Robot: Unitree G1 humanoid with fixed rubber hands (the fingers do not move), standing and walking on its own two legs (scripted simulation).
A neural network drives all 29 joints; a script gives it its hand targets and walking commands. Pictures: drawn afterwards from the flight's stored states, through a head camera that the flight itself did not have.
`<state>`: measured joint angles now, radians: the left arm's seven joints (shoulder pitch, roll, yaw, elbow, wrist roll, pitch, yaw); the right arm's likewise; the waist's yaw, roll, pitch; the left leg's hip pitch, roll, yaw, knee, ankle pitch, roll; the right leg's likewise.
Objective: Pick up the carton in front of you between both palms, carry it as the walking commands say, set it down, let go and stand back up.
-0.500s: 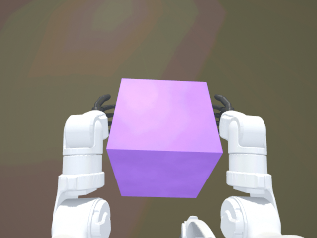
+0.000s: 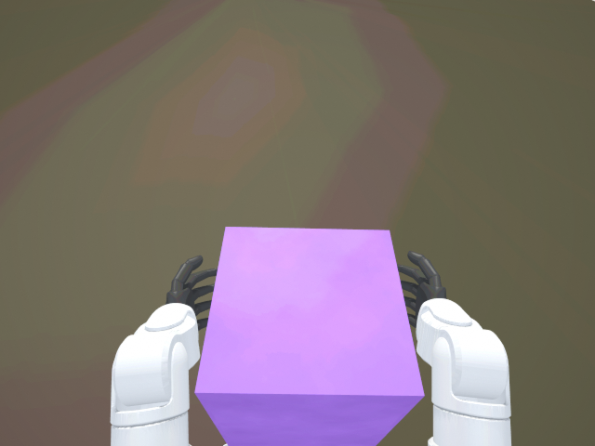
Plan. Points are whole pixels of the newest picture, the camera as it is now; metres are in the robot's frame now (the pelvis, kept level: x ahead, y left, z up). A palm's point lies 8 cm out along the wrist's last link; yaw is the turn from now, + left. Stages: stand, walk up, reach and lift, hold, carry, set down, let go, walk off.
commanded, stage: carry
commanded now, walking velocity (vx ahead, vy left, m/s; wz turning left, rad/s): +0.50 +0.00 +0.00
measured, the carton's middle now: (304, 344) +0.26 +0.00 +0.01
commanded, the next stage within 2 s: none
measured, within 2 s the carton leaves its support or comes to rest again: neither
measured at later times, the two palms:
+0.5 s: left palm (201, 167) +0.57 +0.18 +0.08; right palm (367, 165) +0.56 -0.12 +0.09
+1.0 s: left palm (240, 83) +0.88 +0.14 +0.09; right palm (365, 80) +0.89 -0.16 +0.09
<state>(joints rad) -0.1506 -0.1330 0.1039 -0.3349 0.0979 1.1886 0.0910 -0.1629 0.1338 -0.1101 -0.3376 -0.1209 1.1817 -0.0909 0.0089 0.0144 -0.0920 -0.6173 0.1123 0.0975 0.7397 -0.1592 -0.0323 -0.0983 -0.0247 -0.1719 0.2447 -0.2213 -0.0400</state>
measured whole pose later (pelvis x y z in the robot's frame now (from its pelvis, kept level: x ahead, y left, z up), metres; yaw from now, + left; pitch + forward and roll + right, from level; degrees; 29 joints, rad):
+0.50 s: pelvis +0.30 +0.05 +0.00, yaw -3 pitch +4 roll -1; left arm -0.12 -0.13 0.08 -0.33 0.12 1.21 0.09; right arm -0.13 0.13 -0.11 -0.31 -0.10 1.17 -0.09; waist -0.02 0.00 -0.12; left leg -0.14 0.04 0.22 0.26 -0.19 0.05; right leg -0.61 -0.13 -0.11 0.71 -0.12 0.03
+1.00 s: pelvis +0.63 -0.01 +0.00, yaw +0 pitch +5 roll +1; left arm -0.12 -0.13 0.09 -0.38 0.10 1.20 0.09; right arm -0.15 0.13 -0.09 -0.38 -0.12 1.20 -0.09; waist 0.02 0.01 -0.09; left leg -0.62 0.12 0.11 0.74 -0.13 -0.01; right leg -0.10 -0.04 -0.23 0.24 -0.22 -0.03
